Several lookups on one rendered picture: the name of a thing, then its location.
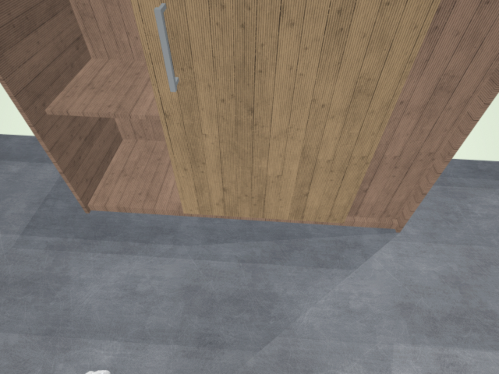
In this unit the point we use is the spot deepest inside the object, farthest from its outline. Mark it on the wardrobe door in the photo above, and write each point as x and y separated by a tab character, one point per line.
458	55
280	104

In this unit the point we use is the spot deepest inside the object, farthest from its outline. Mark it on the handle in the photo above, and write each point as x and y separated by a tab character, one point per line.
159	15

